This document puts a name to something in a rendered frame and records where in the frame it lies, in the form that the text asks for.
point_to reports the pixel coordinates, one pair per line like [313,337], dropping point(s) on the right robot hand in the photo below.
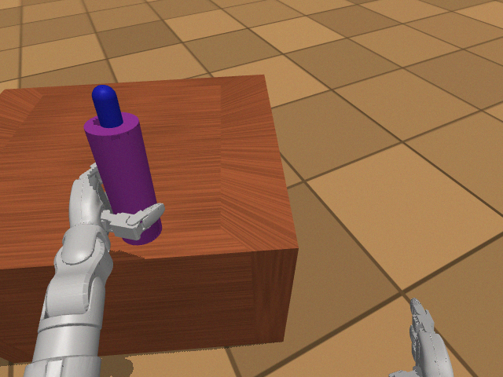
[428,349]

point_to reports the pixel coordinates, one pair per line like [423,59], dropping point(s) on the left robot hand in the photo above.
[89,204]

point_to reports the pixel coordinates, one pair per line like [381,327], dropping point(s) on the bottle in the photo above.
[118,148]

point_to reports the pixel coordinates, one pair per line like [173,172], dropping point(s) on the left robot arm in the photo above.
[72,313]

